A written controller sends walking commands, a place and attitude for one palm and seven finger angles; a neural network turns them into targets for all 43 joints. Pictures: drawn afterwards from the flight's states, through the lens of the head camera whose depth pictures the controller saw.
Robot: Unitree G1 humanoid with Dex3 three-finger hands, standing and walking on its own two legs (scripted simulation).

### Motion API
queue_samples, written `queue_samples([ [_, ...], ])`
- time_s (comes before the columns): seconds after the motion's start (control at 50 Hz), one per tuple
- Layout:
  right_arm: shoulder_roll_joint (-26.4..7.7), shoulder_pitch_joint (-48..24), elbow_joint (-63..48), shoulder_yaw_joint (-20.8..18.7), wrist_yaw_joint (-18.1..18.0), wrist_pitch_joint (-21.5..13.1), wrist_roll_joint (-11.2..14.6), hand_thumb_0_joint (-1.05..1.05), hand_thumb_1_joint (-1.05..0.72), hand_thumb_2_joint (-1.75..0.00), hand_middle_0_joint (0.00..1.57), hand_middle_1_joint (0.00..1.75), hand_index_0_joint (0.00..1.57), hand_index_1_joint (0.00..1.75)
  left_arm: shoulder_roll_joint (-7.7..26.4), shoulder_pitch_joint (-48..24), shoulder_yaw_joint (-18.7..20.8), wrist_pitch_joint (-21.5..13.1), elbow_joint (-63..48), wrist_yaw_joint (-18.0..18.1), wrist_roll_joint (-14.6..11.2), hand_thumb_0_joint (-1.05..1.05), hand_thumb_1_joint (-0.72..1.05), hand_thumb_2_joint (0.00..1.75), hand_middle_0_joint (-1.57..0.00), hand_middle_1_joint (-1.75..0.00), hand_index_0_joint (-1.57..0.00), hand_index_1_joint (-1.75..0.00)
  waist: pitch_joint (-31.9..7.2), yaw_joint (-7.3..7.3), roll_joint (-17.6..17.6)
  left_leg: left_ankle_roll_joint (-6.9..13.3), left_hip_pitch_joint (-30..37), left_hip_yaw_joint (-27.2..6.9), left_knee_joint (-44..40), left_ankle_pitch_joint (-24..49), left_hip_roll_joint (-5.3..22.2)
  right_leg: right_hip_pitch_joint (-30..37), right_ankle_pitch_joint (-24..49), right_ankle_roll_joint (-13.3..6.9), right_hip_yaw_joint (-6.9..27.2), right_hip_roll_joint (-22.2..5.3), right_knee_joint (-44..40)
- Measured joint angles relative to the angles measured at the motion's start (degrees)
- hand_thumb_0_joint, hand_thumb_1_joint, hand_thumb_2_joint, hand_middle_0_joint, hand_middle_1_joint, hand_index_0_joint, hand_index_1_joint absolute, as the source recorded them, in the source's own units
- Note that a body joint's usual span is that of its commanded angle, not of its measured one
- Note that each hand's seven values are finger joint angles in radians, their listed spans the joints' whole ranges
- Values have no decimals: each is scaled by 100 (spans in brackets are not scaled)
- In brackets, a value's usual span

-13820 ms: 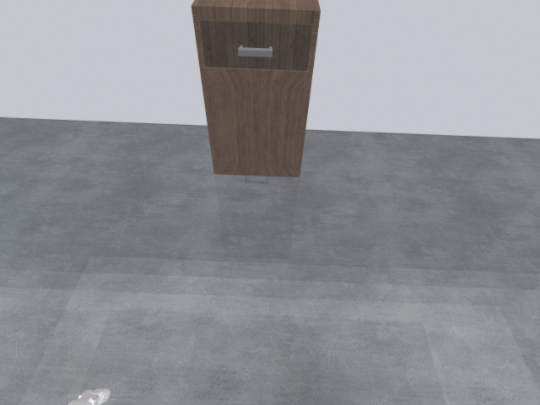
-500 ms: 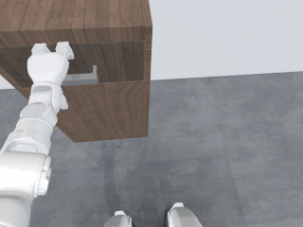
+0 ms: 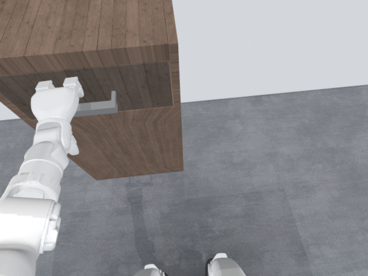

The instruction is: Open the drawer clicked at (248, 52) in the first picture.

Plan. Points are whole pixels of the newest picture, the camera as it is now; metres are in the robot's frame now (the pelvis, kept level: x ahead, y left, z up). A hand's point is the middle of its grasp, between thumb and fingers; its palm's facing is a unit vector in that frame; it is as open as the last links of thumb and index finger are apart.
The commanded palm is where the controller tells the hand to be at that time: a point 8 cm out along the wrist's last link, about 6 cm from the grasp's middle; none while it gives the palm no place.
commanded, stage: move the hooked fingers above the handle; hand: left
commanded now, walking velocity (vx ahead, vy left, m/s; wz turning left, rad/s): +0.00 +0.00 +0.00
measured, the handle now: (91, 102) +0.55 +0.23 -0.03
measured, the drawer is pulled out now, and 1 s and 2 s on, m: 0.00 0.00 0.00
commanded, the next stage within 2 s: lower the fingers behind the handle in 0.14 s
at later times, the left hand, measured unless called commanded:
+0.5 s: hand (82, 120) +0.47 +0.22 +0.00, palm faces -0.15 +0.01 -0.99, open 13.9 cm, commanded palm +0.47 +0.22 +0.06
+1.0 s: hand (88, 118) +0.49 +0.22 -0.01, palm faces -0.06 -0.02 -1.00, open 13.9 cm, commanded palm +0.47 +0.22 +0.03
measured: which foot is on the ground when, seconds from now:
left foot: down 0.00-1.00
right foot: down 0.00-1.00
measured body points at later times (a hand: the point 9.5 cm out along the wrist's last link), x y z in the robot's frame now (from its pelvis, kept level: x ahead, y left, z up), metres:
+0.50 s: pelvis +0.00 +0.00 +0.00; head +0.11 -0.02 +0.44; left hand +0.47 +0.22 +0.06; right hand +0.01 -0.27 -0.13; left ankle -0.03 +0.10 -0.70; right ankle +0.01 -0.12 -0.70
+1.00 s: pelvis -0.02 +0.00 -0.02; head +0.11 +0.00 +0.41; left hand +0.48 +0.22 +0.04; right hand -0.02 -0.27 -0.15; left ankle -0.03 +0.10 -0.70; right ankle +0.01 -0.12 -0.70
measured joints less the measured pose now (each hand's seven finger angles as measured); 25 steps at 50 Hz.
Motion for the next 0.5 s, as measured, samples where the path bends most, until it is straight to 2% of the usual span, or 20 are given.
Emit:
queue_samples([
  [0.04,21,33,66,-67,-32,-20,21,1,-90,-90,20,30,20,30,-3,41,-177,27,-92,-208,-165,0,-49,30,-32,-120,-32,-120,32,72,1,-8,90,-73,-92,47,-16,135,28,-5,-72,-16,-116],
  [0.1,46,100,171,-131,-114,-69,23,1,-90,-90,20,30,20,30,-113,14,-613,-148,-366,-538,-359,0,-49,30,-32,-120,-32,-120,14,151,-52,-27,261,-203,-218,101,-50,380,45,-15,-200,-49,-277],
  [0.14,43,104,227,-147,-153,-110,19,1,-90,-90,20,30,20,30,-246,-96,-875,-366,-488,-642,-378,0,-49,30,-33,-120,-32,-120,-21,149,-102,-39,347,-282,-243,106,-68,510,33,-22,-278,-68,-331],
  [0.18,17,45,241,-126,-168,-131,21,1,-90,-90,20,30,20,30,-378,-256,-961,-564,-465,-599,-289,0,-49,30,-33,-120,-32,-120,-64,81,-152,-47,373,-320,-213,84,-72,556,8,-31,-316,-73,-318],
  [0.24,-38,-107,168,-64,-129,-140,3,1,-90,-90,20,30,20,30,-492,-514,-767,-632,-219,-328,-110,0,-49,30,-33,-120,-32,-120,-131,-88,-196,-46,296,-282,-120,37,-56,453,-22,-42,-278,-60,-216],
  [0.28,-72,-200,72,-15,-78,-126,-18,0,-90,-90,20,30,20,30,-482,-630,-545,-461,-18,-112,-20,0,-50,30,-32,-120,-32,-120,-163,-189,-191,-39,205,-205,-62,13,-38,314,-29,-42,-201,-42,-128],
  [0.34,-100,-224,-60,11,-6,-73,-25,0,-90,-90,20,30,20,30,-505,-614,-399,-167,101,173,73,0,-49,30,-34,-124,-32,-120,-181,-192,-126,-24,123,-76,-31,3,-10,158,-9,-30,-73,-10,-54],
  [0.4,-84,-228,-101,54,24,0,13,0,-90,-90,20,30,20,30,-491,-525,-358,243,338,133,109,1,-49,30,-35,-125,-31,-120,-141,-167,-51,-12,139,25,-72,25,6,115,29,-13,27,13,-54],
  [0.44,-40,-216,-105,92,1,30,54,0,-90,-90,20,30,20,30,-417,-426,-297,395,487,2,41,1,-49,30,-34,-124,-31,-120,-78,-169,-31,-9,181,64,-126,57,8,129,58,-7,67,19,-76],
  [0.5,53,-123,-90,115,-77,-18,85,0,-90,-90,20,30,20,30,-263,-269,-211,268,484,-280,-116,1,-49,30,-34,-123,-32,-120,37,-160,-49,-14,218,50,-187,113,2,168,94,-14,52,14,-123],
])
